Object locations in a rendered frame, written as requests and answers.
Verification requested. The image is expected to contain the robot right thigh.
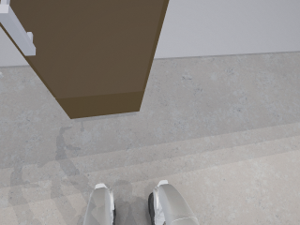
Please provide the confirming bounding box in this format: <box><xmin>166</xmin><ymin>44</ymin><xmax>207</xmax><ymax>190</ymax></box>
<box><xmin>153</xmin><ymin>184</ymin><xmax>200</xmax><ymax>225</ymax></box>

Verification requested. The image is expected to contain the robot right shin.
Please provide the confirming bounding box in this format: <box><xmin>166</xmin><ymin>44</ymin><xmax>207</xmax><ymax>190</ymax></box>
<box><xmin>154</xmin><ymin>180</ymin><xmax>168</xmax><ymax>225</ymax></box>

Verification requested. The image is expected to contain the cupboard door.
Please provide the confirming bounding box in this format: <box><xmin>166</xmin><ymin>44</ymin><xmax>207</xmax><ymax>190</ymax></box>
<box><xmin>0</xmin><ymin>0</ymin><xmax>164</xmax><ymax>99</ymax></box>

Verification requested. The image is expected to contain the handle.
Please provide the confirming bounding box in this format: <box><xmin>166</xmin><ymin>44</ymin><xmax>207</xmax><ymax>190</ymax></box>
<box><xmin>0</xmin><ymin>0</ymin><xmax>36</xmax><ymax>56</ymax></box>

